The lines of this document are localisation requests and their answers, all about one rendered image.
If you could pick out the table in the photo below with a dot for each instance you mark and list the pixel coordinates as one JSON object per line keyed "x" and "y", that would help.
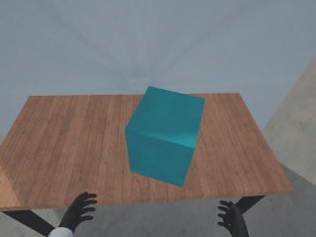
{"x": 62, "y": 146}

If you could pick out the left robot forearm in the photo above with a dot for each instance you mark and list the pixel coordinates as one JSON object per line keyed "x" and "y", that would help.
{"x": 61, "y": 232}

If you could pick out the robot right hand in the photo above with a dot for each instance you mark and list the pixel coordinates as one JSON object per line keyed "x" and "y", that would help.
{"x": 237, "y": 227}

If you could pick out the carton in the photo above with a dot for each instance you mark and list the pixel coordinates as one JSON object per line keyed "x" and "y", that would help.
{"x": 162, "y": 134}

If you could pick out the robot left hand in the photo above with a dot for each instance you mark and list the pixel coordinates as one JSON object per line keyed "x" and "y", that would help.
{"x": 72, "y": 217}

